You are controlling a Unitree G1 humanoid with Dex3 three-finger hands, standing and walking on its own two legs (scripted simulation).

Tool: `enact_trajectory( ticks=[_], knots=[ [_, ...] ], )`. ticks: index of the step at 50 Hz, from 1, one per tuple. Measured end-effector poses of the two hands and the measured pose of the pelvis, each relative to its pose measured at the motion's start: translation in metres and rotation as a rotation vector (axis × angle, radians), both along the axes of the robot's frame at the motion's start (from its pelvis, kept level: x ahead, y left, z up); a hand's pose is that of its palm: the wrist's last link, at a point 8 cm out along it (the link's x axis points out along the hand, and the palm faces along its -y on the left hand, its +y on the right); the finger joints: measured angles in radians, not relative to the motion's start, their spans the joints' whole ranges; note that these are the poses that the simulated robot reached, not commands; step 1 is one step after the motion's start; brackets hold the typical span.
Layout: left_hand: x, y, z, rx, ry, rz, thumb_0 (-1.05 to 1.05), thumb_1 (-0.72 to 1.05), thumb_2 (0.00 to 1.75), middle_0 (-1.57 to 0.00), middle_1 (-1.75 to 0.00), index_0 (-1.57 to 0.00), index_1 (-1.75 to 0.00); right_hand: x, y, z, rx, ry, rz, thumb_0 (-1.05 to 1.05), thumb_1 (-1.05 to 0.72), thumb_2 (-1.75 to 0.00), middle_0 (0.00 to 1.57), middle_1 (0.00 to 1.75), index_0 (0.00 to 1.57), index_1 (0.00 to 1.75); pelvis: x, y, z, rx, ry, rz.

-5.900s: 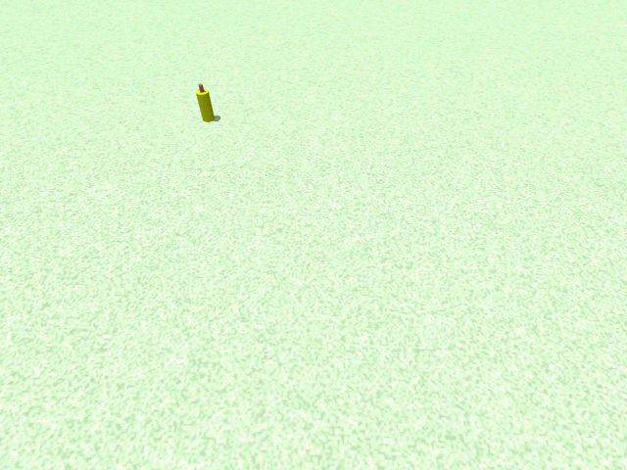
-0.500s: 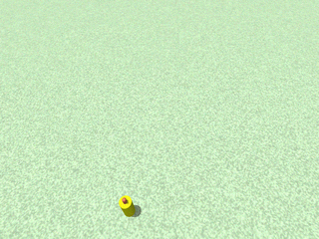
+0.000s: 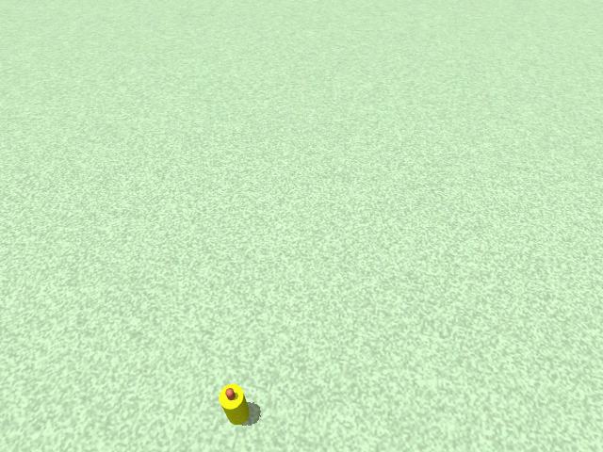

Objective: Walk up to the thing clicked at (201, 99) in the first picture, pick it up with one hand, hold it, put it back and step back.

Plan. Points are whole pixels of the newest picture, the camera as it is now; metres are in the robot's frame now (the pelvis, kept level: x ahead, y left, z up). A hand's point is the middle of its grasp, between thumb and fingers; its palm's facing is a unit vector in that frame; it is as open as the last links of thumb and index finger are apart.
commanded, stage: walk up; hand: left
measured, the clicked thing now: (234, 402) +0.39 +0.20 -0.67
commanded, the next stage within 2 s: stand in 0.52 s
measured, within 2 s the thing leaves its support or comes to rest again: neither
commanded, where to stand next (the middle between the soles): +0.03 -0.01 m, yaw +0 degrees
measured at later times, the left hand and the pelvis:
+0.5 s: hand out of the picture +0.08 +0.25 -0.16, palm faces -0.01 -0.95 -0.32, open 7.4 cm; pelvis +0.01 +0.00 +0.00, yaw +1 degrees
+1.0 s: hand out of the picture +0.09 +0.25 -0.16, palm faces -0.02 -0.94 -0.33, open 7.4 cm; pelvis +0.02 +0.00 +0.00, yaw +1 degrees
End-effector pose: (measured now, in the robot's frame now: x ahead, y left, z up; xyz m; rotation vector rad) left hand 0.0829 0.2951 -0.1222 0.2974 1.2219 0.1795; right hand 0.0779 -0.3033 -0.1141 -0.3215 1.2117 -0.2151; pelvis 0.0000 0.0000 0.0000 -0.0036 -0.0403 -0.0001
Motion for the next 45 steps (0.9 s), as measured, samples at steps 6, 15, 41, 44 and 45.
enact_trajectory(
  ticks=[6,15,41,44,45],
  knots=[
    [-0.016,0.003,-0.002,0.003,0.047,0.022,0.01,0.9,0.9,-0.2,-0.3,-0.2,-0.3,-0.001,0.006,-0.003,0.012,0.022,0.002,0.01,-0.9,-0.89,0.2,0.3,0.2,0.3,0.003,0.002,0.001,-0.001,0.003,0.002],
    [-0.02,0.006,-0.002,0.006,0.065,0.037,0.01,0.9,0.9,-0.2,-0.3,-0.2,-0.3,0.004,0.014,-0.006,0.028,0.031,0.006,0.01,-0.9,-0.89,0.2,0.3,0.2,0.3,0.007,0.004,0.001,0.001,0.008,0.006],
    [0.011,0.004,0.004,0.015,-0.004,0.005,0.01,0.9,0.9,-0.2,-0.3,-0.2,-0.3,0.019,0.011,-0.002,0.019,-0.002,0.011,0.01,-0.91,-0.89,0.2,0.3,0.2,0.3,0.015,0.002,0.002,0.001,0.007,0.011],
    [0.009,0.004,0.004,0.016,-0.001,0.004,0.01,0.9,0.9,-0.2,-0.3,-0.2,-0.3,0.018,0.01,-0.002,0.019,0.001,0.011,0.01,-0.91,-0.89,0.2,0.3,0.2,0.3,0.015,0.002,0.002,0.0,0.006,0.011],
    [0.008,0.004,0.004,0.017,0.0,0.004,0.01,0.9,0.9,-0.2,-0.3,-0.2,-0.3,0.018,0.01,-0.002,0.02,0.002,0.011,0.01,-0.91,-0.89,0.2,0.3,0.2,0.3,0.015,0.002,0.002,0.0,0.006,0.01]
  ],
)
